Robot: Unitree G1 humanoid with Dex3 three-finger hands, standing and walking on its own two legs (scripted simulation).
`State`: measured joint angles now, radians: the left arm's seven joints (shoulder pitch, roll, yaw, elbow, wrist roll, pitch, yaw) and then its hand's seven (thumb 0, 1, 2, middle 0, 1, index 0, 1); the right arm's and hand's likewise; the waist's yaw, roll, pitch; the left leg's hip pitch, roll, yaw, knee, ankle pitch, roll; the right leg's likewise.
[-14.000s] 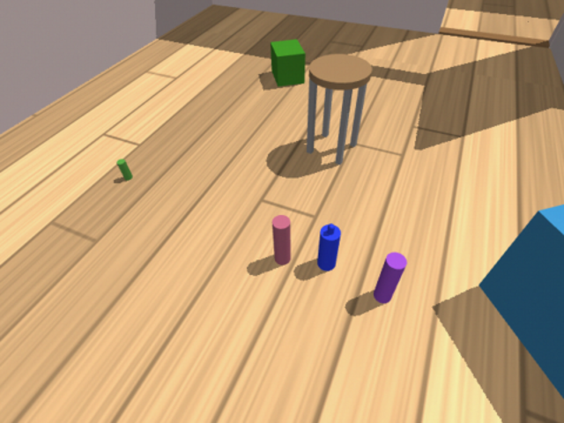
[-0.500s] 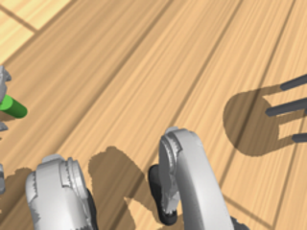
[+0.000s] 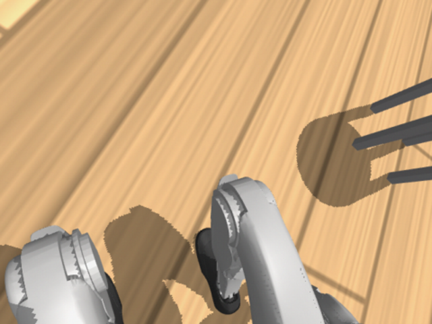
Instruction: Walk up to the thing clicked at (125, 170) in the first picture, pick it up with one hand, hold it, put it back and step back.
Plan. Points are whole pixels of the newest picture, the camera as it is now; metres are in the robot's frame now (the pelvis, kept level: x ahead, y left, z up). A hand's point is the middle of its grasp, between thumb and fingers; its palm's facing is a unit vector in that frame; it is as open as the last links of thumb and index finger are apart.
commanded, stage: rest palm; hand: left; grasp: from above
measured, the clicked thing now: out of the picture +0.45 +0.33 -0.24
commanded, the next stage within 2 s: close in 0.30 s
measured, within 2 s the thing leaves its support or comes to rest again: neither
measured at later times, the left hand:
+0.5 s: hand out of the picture +0.44 +0.33 -0.21, palm faces -0.44 -0.15 -0.88, open 13.7 cm
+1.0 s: hand out of the picture +0.44 +0.33 -0.21, palm faces -0.44 -0.15 -0.89, open 12.1 cm
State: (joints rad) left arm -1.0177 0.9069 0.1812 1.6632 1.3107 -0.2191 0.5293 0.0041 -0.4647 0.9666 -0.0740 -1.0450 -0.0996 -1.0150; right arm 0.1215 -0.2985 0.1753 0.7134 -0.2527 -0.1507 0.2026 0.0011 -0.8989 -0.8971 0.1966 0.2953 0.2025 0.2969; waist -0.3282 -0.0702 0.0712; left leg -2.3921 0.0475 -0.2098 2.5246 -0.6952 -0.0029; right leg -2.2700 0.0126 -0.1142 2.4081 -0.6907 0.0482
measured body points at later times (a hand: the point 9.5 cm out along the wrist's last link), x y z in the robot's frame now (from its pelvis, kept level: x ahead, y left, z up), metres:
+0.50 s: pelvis +0.00 +0.00 +0.00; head +0.25 +0.11 +0.35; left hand +0.46 +0.33 -0.16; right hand +0.05 -0.26 -0.08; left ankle +0.07 +0.13 -0.27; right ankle +0.10 -0.12 -0.27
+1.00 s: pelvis +0.00 +0.00 +0.00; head +0.25 +0.11 +0.35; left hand +0.46 +0.33 -0.16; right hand +0.05 -0.25 -0.08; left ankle +0.07 +0.13 -0.27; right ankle +0.10 -0.12 -0.27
